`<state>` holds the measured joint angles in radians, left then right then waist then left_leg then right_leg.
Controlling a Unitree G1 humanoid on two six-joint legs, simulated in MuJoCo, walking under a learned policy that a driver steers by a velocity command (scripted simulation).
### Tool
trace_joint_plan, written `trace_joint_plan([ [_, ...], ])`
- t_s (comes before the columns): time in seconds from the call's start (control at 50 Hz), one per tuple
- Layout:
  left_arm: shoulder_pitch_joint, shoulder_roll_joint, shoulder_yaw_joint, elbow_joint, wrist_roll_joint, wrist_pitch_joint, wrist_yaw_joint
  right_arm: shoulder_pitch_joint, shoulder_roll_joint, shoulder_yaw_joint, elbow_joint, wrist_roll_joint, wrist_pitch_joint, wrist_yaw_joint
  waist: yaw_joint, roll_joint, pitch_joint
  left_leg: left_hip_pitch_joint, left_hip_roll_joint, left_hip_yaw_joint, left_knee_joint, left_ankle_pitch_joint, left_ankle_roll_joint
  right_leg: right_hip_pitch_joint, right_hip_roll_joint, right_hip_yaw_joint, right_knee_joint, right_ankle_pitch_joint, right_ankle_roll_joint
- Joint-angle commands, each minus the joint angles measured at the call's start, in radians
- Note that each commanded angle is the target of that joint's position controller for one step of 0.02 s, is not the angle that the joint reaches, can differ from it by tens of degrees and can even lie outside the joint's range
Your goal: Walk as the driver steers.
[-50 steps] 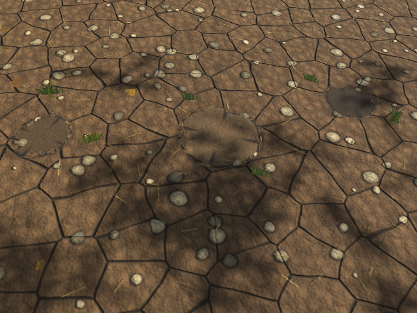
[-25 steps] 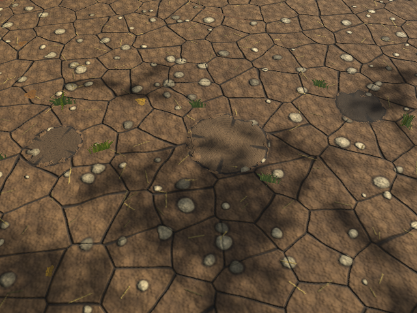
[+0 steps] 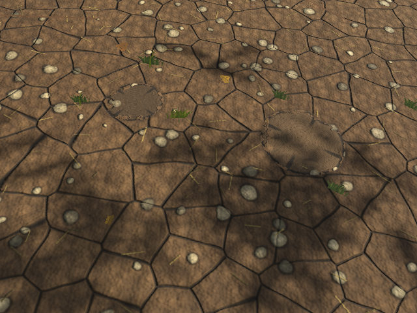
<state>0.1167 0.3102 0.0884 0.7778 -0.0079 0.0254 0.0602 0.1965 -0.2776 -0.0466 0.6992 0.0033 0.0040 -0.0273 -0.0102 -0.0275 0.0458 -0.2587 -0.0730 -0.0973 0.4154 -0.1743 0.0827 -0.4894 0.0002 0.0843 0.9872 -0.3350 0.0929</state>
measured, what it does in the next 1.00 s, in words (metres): steps on the spot, turning right: right foot, then right foot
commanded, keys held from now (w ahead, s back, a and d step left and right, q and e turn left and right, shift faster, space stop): e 0.66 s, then no key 0.10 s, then q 0.10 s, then w+q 0.14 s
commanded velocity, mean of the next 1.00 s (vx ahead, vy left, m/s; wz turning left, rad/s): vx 0.02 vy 0.00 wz -0.23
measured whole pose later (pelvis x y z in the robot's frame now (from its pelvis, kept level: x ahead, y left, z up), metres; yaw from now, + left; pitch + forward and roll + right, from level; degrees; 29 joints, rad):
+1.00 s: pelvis +0.01 -0.08 +0.00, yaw -17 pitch +0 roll +0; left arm 0.16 0.24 0.04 0.73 0.00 -0.02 0.01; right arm 0.26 -0.32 -0.07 0.80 0.03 0.02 -0.01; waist -0.02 0.04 0.02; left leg -0.42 0.04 -0.02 0.99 -0.44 -0.04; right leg -0.17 0.00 -0.06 0.40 -0.24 -0.04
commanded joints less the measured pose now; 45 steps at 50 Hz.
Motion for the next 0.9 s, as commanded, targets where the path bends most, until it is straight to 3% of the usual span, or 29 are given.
trace_joint_plan([
  [0.02, 0.0, 0.064, 0.011, -0.045, 0.0, -0.013, -0.003, -0.008, -0.14, -0.032, -0.053, -0.012, -0.005, -0.007, -0.008, 0.159, -0.106, 0.142, 0.245, -0.23, -0.116, 0.13, 0.133, -0.017, -0.033, 0.004, -0.102, 0.02, 0.013],
  [0.1, 0.019, 0.044, -0.005, -0.018, 0.002, -0.026, -0.02, -0.034, -0.091, -0.006, -0.021, -0.032, -0.01, 0.007, -0.024, 0.162, -0.081, 0.045, 0.228, -0.184, -0.132, 0.029, 0.134, 0.167, -0.06, -0.029, -0.284, 0.024, 0.003],
  [0.14, 0.024, 0.06, -0.005, -0.016, -0.004, -0.034, -0.026, -0.047, -0.111, -0.009, -0.004, -0.031, -0.01, 0.012, -0.017, 0.152, -0.056, 0.034, 0.235, -0.189, -0.117, 0.015, 0.131, 0.208, -0.048, -0.047, -0.374, 0.036, -0.015],
  [0.16, 0.034, 0.069, -0.004, -0.016, -0.006, -0.038, -0.029, -0.06, -0.127, -0.013, 0.0, -0.022, -0.008, 0.012, -0.002, 0.14, -0.046, 0.038, 0.231, -0.184, -0.096, 0.031, 0.121, 0.229, -0.037, -0.062, -0.451, 0.085, -0.029],
  [0.2, 0.036, 0.11, -0.001, -0.028, 0.007, -0.045, -0.033, -0.019, -0.148, -0.021, 0.02, -0.012, -0.01, 0.006, 0.003, 0.088, -0.052, 0.062, 0.208, -0.167, -0.048, 0.08, 0.07, 0.269, -0.057, -0.022, -0.551, 0.284, -0.066],
  [0.22, 0.041, 0.163, 0.009, -0.039, 0.008, -0.046, -0.032, 0.01, -0.15, -0.024, 0.015, -0.025, -0.015, 0.003, -0.026, 0.014, -0.078, 0.061, 0.158, -0.122, 0.008, 0.061, 0.038, 0.29, -0.106, 0.039, -0.507, 0.488, -0.094],
  [0.24, 0.044, 0.192, 0.021, -0.028, -0.009, -0.041, -0.036, 0.008, -0.141, -0.028, 0.005, -0.03, -0.018, -0.001, -0.043, -0.08, -0.093, 0.064, 0.085, -0.03, 0.045, 0.038, 0.007, 0.27, -0.113, 0.08, -0.495, 0.51, -0.139],
  [0.26, 0.047, 0.171, 0.021, -0.033, -0.018, -0.038, -0.038, -0.024, -0.131, -0.028, 0.0, -0.029, -0.017, -0.007, -0.021, -0.104, -0.096, 0.072, 0.043, 0.036, 0.105, 0.02, -0.022, 0.244, -0.128, 0.124, -0.528, 0.463, -0.17],
  [0.28, 0.054, 0.158, 0.019, -0.034, -0.015, -0.037, -0.037, -0.051, -0.114, -0.029, -0.009, -0.024, -0.012, -0.012, -0.009, -0.132, -0.098, 0.054, 0.022, 0.072, 0.157, -0.003, -0.041, 0.239, -0.159, 0.189, -0.561, 0.427, -0.198],
  [0.32, 0.058, 0.156, 0.018, -0.044, -0.005, -0.037, -0.032, -0.069, -0.086, -0.031, -0.026, -0.018, 0.004, -0.017, 0.003, -0.183, -0.08, -0.017, 0.002, 0.081, 0.216, -0.079, -0.058, 0.252, -0.207, 0.306, -0.597, 0.41, -0.256],
  [0.36, 0.04, 0.158, 0.018, -0.057, -0.005, -0.037, -0.027, -0.044, -0.07, -0.035, -0.033, -0.013, 0.005, -0.01, -0.009, -0.204, -0.091, -0.054, -0.004, 0.067, 0.229, -0.197, -0.055, 0.28, -0.228, 0.356, -0.6, 0.421, -0.28],
  [0.4, -0.007, 0.158, 0.02, -0.077, -0.017, -0.029, -0.023, 0.002, -0.072, -0.041, -0.024, -0.009, -0.006, -0.001, -0.037, -0.169, -0.105, 0.008, 0.021, 0.055, 0.114, -0.137, -0.046, 0.258, -0.191, 0.337, -0.556, 0.417, -0.242],
  [0.42, -0.023, 0.147, 0.018, -0.089, -0.022, -0.021, -0.02, 0.029, -0.094, -0.049, -0.018, -0.011, -0.01, 0.002, -0.042, -0.124, -0.119, 0.086, 0.066, 0.027, 0.037, -0.035, -0.037, 0.209, -0.144, 0.293, -0.503, 0.354, -0.199],
  [0.44, -0.004, 0.114, 0.01, -0.108, -0.022, -0.015, -0.018, 0.018, -0.166, -0.068, -0.018, -0.019, -0.007, 0.003, 0.001, 0.048, -0.108, 0.142, 0.169, -0.087, -0.023, 0.053, 0.011, 0.102, -0.042, 0.166, -0.382, 0.215, -0.135],
  [0.46, 0.024, 0.106, 0.006, -0.109, -0.015, -0.013, -0.02, 0.023, -0.193, -0.076, -0.025, -0.025, -0.006, 0.009, -0.003, 0.223, -0.088, 0.19, 0.324, -0.273, -0.094, 0.212, 0.115, -0.016, 0.058, 0.056, -0.24, -0.038, -0.077],
  [0.48, 0.049, 0.135, 0.02, -0.103, -0.006, -0.014, -0.022, 0.012, -0.16, -0.062, -0.043, -0.035, -0.011, 0.009, -0.006, 0.242, -0.1, 0.208, 0.46, -0.366, -0.101, 0.392, 0.216, -0.081, 0.045, 0.047, 0.002, -0.307, -0.047],
  [0.5, 0.068, 0.164, 0.036, -0.087, -0.012, -0.01, -0.025, -0.003, -0.135, -0.05, -0.056, -0.034, -0.018, 0.007, 0.01, 0.144, -0.098, 0.192, 0.465, -0.326, -0.091, 0.459, 0.236, -0.094, 0.028, 0.076, 0.158, -0.315, -0.041],
  [0.52, 0.082, 0.154, 0.04, -0.074, -0.02, 0.001, -0.025, -0.042, -0.131, -0.048, -0.064, -0.026, -0.023, 0.004, 0.034, 0.087, -0.079, 0.18, 0.425, -0.236, -0.077, 0.447, 0.203, -0.106, 0.009, 0.075, 0.21, -0.256, -0.033],
  [0.54, 0.077, 0.129, 0.033, -0.072, -0.022, 0.01, -0.025, -0.066, -0.135, -0.049, -0.065, -0.016, -0.027, 0.001, 0.036, 0.079, -0.056, 0.18, 0.386, -0.162, -0.081, 0.423, 0.172, -0.126, -0.008, 0.069, 0.194, -0.189, -0.025],
  [0.58, 0.035, 0.093, 0.018, -0.092, -0.022, 0.016, -0.03, -0.046, -0.146, -0.051, -0.053, -0.015, -0.021, -0.01, 0.011, 0.117, -0.047, 0.198, 0.331, -0.058, -0.094, 0.436, 0.154, -0.128, -0.016, 0.015, 0.137, -0.101, 0.001],
  [0.64, -0.026, 0.072, 0.003, -0.142, -0.025, 0.015, -0.049, 0.004, -0.163, -0.059, -0.039, -0.015, -0.005, -0.022, -0.029, 0.149, -0.082, 0.275, 0.341, 0.003, -0.093, 0.449, 0.166, -0.1, -0.036, -0.035, -0.007, -0.073, 0.021],
  [0.72, -0.038, 0.069, -0.007, -0.175, -0.015, 0.017, -0.064, -0.002, -0.207, -0.073, -0.033, -0.005, 0.006, -0.008, -0.034, 0.172, -0.106, 0.222, 0.357, 0.052, -0.081, 0.465, 0.167, 0.062, -0.027, -0.1, -0.199, -0.077, -0.005],
  [0.78, 0.0, 0.072, -0.003, -0.167, -0.009, 0.023, -0.067, -0.018, -0.207, -0.068, -0.019, 0.02, 0.003, 0.008, -0.006, 0.179, -0.105, 0.187, 0.353, 0.056, -0.026, 0.422, 0.138, 0.185, 0.0, -0.127, -0.414, 0.025, -0.053],
  [0.8, 0.045, 0.064, -0.004, -0.146, -0.003, 0.022, -0.066, -0.029, -0.182, -0.056, -0.01, 0.029, 0.001, 0.012, 0.023, 0.166, -0.107, 0.143, 0.329, 0.069, 0.013, 0.377, 0.103, 0.29, 0.013, -0.137, -0.575, 0.155, -0.085],
  [0.82, 0.073, 0.086, -0.001, -0.136, 0.005, 0.022, -0.059, 0.02, -0.131, -0.035, 0.018, 0.023, -0.01, 0.02, 0.029, 0.114, -0.124, 0.054, 0.29, 0.095, 0.051, 0.275, 0.033, 0.445, -0.019, -0.082, -0.677, 0.311, -0.114],
  [0.84, 0.12, 0.14, 0.001, -0.136, 0.02, 0.021, -0.044, 0.044, -0.047, 0.0, 0.01, -0.028, -0.023, 0.033, 0.007, -0.073, -0.206, -0.084, 0.213, 0.154, 0.186, -0.063, -0.063, 0.64, -0.225, 0.143, -0.645, 0.675, -0.163],
  [0.86, 0.062, 0.12, -0.014, -0.138, 0.044, 0.011, -0.042, 0.053, -0.035, 0.005, 0.003, -0.028, -0.022, 0.038, -0.016, -0.17, -0.197, -0.129, 0.163, 0.128, 0.242, -0.429, -0.128, 0.53, -0.367, 0.224, -0.612, 0.729, -0.329],
  [0.88, 0.052, 0.1, -0.011, -0.136, 0.042, -0.006, -0.051, 0.005, -0.12, -0.014, 0.004, -0.009, -0.011, 0.03, 0.036, -0.103, -0.178, -0.139, 0.165, 0.095, 0.345, -0.451, -0.152, 0.472, -0.342, 0.217, -0.663, 0.45, -0.379],
  [0.9, 0.084, 0.155, 0.01, -0.111, 0.029, -0.018, -0.052, -0.031, -0.167, -0.032, -0.009, 0.014, -0.006, 0.028, 0.062, -0.134, -0.127, -0.244, 0.135, 0.106, 0.474, -0.444, -0.15, 0.484, -0.322, 0.228, -0.725, 0.184, -0.371],
])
